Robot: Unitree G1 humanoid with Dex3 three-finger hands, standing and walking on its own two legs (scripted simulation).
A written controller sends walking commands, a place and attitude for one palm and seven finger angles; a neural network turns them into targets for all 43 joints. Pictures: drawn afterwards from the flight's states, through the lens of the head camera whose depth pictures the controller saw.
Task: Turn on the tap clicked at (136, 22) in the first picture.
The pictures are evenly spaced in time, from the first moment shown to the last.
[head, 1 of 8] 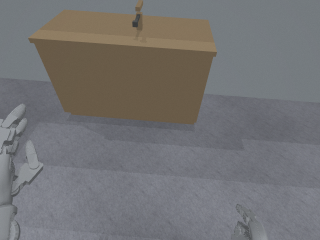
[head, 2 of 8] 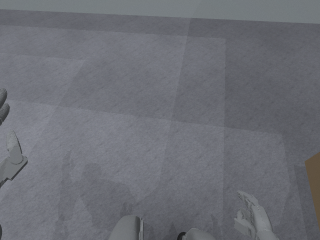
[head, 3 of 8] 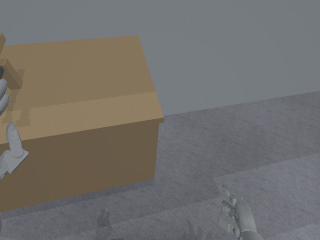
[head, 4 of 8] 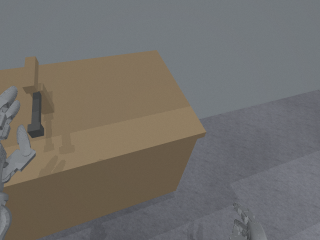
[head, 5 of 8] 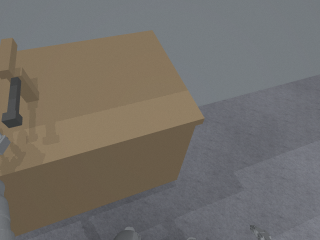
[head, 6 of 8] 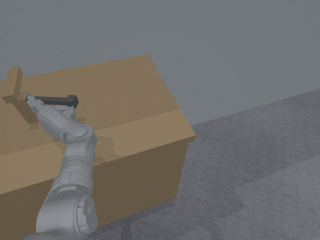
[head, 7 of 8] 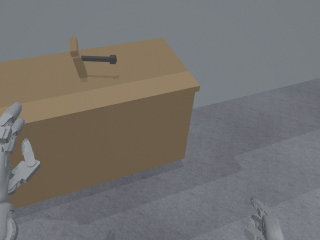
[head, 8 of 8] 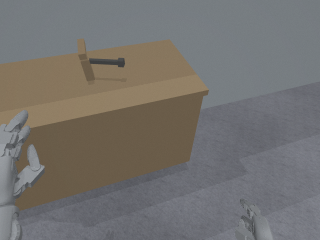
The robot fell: no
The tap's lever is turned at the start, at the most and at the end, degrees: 0 67 67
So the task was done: yes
